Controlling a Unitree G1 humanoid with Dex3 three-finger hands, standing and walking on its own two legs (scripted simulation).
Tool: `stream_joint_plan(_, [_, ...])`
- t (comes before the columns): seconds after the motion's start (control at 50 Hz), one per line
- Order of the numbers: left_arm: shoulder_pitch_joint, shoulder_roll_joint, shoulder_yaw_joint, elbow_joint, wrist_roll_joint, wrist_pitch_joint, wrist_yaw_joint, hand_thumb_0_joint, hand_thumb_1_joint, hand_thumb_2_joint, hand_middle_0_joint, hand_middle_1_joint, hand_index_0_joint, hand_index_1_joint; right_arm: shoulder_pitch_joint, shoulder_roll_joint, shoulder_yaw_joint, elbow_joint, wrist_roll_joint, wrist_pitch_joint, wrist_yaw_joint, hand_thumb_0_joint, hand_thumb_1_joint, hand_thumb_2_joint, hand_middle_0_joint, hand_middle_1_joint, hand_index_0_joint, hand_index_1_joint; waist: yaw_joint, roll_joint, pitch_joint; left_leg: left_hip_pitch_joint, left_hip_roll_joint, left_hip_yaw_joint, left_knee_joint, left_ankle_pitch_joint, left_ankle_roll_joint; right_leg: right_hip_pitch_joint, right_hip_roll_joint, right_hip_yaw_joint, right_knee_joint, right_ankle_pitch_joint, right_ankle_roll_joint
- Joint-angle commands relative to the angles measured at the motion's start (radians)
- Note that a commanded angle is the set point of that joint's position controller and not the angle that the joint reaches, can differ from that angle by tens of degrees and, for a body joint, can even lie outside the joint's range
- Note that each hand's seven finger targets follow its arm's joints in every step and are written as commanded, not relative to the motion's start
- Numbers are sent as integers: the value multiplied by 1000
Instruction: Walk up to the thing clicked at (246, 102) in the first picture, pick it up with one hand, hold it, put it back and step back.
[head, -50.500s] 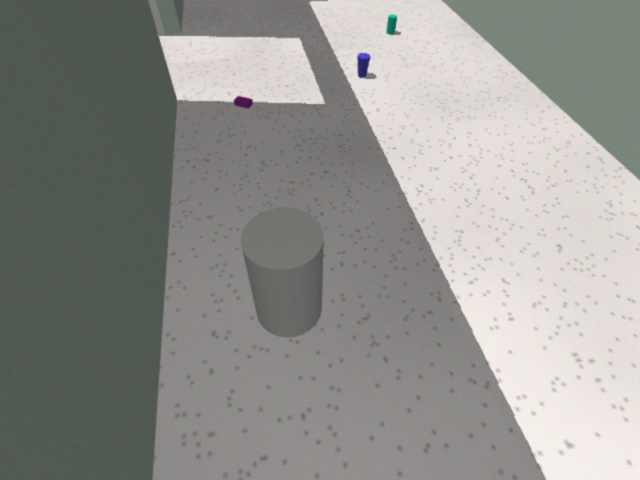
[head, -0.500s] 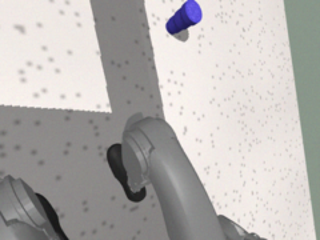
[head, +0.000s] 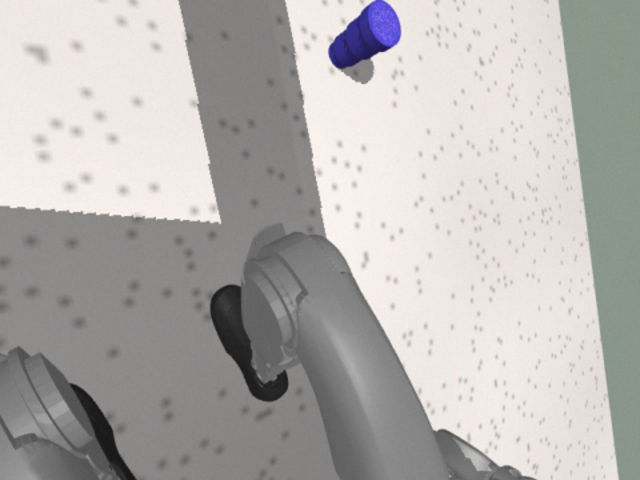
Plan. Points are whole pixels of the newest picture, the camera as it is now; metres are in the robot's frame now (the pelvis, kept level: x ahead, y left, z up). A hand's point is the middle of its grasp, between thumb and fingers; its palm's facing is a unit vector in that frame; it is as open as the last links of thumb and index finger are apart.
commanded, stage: open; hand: left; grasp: from above
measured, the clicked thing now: out of the picture +0.44 +0.36 -0.31
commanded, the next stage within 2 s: withdraw in 0.24 s
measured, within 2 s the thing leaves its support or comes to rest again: neither
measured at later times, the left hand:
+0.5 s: hand out of the picture +0.44 +0.36 -0.27, palm faces -0.23 -0.39 -0.89, open 13.7 cm
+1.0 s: hand out of the picture +0.41 +0.37 -0.11, palm faces -0.47 -0.20 -0.86, open 13.7 cm
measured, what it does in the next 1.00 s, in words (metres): stands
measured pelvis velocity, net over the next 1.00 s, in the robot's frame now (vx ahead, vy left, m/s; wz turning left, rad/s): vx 0.00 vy -0.01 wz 0.13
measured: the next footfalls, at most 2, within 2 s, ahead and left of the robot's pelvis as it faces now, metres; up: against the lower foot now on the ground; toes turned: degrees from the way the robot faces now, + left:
none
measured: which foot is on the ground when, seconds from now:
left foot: down 0.00-1.00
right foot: down 0.00-1.00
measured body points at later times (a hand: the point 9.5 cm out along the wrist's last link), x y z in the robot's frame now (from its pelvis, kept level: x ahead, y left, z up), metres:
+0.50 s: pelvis +0.00 +0.00 +0.00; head +0.30 +0.13 +0.30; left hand +0.45 +0.37 -0.22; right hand +0.02 -0.24 -0.03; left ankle +0.07 +0.12 -0.29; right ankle +0.13 -0.12 -0.29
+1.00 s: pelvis +0.00 -0.01 +0.02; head +0.21 +0.08 +0.41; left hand +0.43 +0.37 -0.07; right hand +0.13 -0.26 -0.08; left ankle +0.07 +0.12 -0.29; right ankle +0.13 -0.12 -0.29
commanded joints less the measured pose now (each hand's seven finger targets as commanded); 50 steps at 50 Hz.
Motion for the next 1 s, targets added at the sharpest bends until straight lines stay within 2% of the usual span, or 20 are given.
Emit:
stream_joint_plan(0.0, [-214,198,-33,-108,12,2,37,0,-490,963,-115,-1038,-120,-1030,228,-337,-84,43,9,-6,-1,0,-887,-896,201,301,201,301,-78,605,-619,473,48,78,-277,212,-24,373,34,-101,-172,232,-79])
stream_joint_plan(0.14, [-206,183,-44,-105,15,0,38,0,-482,958,-115,-1028,-120,-1019,226,-340,-85,45,13,-4,-2,0,-884,-895,201,301,201,301,-67,603,-628,499,54,62,-290,232,-33,375,32,-105,-165,249,-80])
stream_joint_plan(0.3, [-213,179,-46,-111,5,0,40,0,-470,945,-112,-1031,-120,-1018,234,-342,-82,42,9,-4,-1,0,-881,-894,201,301,201,301,-84,617,-620,515,54,65,-288,244,-32,370,33,-105,-172,257,-79])
stream_joint_plan(0.38, [-200,199,-33,-122,10,-1,35,0,-383,908,-121,-939,-142,-915,237,-344,-92,49,10,-3,-1,0,-887,-894,201,300,201,300,-61,627,-633,517,53,74,-296,236,-32,380,32,-100,-174,247,-81])
stream_joint_plan(0.44, [-219,203,-35,-218,18,-7,24,0,-352,882,-167,-890,-181,-873,240,-340,-101,35,16,3,-1,0,-892,-897,201,300,200,300,-38,680,-704,565,56,74,-306,285,-38,396,30,-96,-170,276,-86])
stream_joint_plan(0.48, [-211,225,-14,-319,34,-10,9,0,-354,878,-173,-874,-183,-861,246,-334,-124,34,27,10,-4,0,-894,-898,201,300,200,300,3,748,-794,613,56,79,-322,319,-44,408,32,-93,-163,290,-92])
stream_joint_plan(0.52, [-184,166,-51,-413,39,-7,-25,0,-324,845,-215,-827,-220,-819,226,-305,-141,20,39,19,-7,0,-896,-900,201,300,200,300,25,783,-844,634,52,94,-330,320,-44,397,37,-80,-169,282,-98])
stream_joint_plan(0.58, [-72,89,-71,-572,45,1,-93,0,-316,836,-221,-810,-225,-803,211,-274,-193,12,72,47,-16,0,-895,-899,200,300,200,300,109,838,-993,682,40,120,-349,344,-50,399,41,-62,-165,281,-109])
stream_joint_plan(0.62, [35,2,-97,-613,45,18,-163,0,-351,870,-179,-845,-184,-838,231,-245,-234,49,98,78,-13,0,-891,-898,201,300,200,300,158,826,-1018,638,31,136,-349,349,-47,350,37,-49,-160,274,-112])
stream_joint_plan(0.64, [119,-15,-96,-553,59,34,-197,0,-361,878,-176,-850,-178,-845,264,-240,-248,81,105,99,-13,0,-893,-899,200,300,200,300,157,794,-999,592,28,148,-339,362,-42,359,38,-40,-162,290,-110])
stream_joint_plan(0.66, [106,-51,-118,-623,66,34,-234,0,-374,891,-158,-866,-162,-860,264,-228,-260,78,111,116,-11,0,-890,-897,200,300,200,300,167,764,-1010,556,21,160,-331,363,-35,355,39,-33,-157,293,-110])
stream_joint_plan(0.7, [178,-130,-157,-576,67,35,-299,0,-397,912,-138,-895,-143,-888,267,-220,-275,72,123,150,-15,0,-890,-897,200,300,200,300,139,606,-899,447,17,169,-326,315,-15,331,44,-23,-179,273,-104])
stream_joint_plan(0.72, [172,-175,-188,-597,67,23,-334,0,-416,933,-118,-923,-123,-916,275,-234,-289,65,124,164,-21,0,-888,-896,200,300,200,300,115,550,-865,423,12,172,-330,294,-8,335,44,-18,-198,262,-103])
stream_joint_plan(0.74, [114,-258,-257,-627,64,-4,-374,0,-455,963,-89,-960,-94,-953,253,-215,-292,45,129,172,-28,0,-890,-897,200,300,200,300,99,494,-843,391,8,172,-345,250,-1,349,47,-12,-215,232,-104])
stream_joint_plan(0.76, [80,-251,-263,-656,75,-33,-408,0,-485,986,-77,-979,-78,-977,247,-214,-298,31,130,180,-41,0,-894,-900,200,300,200,300,100,457,-808,371,2,171,-357,209,3,339,44,-9,-229,186,-109])
stream_joint_plan(0.8, [97,-156,-232,-670,106,-86,-465,0,-495,1001,-73,-992,-72,-993,250,-226,-311,15,135,196,-67,0,-893,-900,200,300,200,300,131,399,-783,357,-13,167,-382,156,5,349,31,5,-253,115,-109])
stream_joint_plan(0.84, [88,-85,-205,-746,140,-147,-512,0,-490,1001,-89,-982,-83,-987,227,-215,-326,-3,135,217,-97,0,-891,-900,200,300,200,300,182,415,-824,406,-21,179,-399,128,-6,347,21,27,-263,52,-116])
stream_joint_plan(0.9, [92,-47,-179,-810,180,-239,-559,0,-451,974,-129,-935,-119,-946,206,-192,-335,-28,140,256,-144,0,-889,-900,200,300,200,300,205,440,-889,477,-29,183,-417,113,-16,343,12,50,-267,8,-122])
stream_joint_plan(0.94, [113,-19,-158,-807,217,-290,-578,0,-442,969,-129,-925,-119,-934,194,-188,-339,-36,142,281,-175,0,-887,-899,200,300,200,300,214,412,-882,468,-38,191,-408,100,-13,323,8,60,-277,-18,-124])
stream_joint_plan(0.98, [117,-25,-164,-779,244,-334,-599,0,-434,968,-118,-930,-113,-935,186,-190,-339,-36,140,300,-208,0,-882,-897,201,300,200,300,201,367,-837,426,-46,191,-391,73,-3,277,5,59,-292,-44,-125])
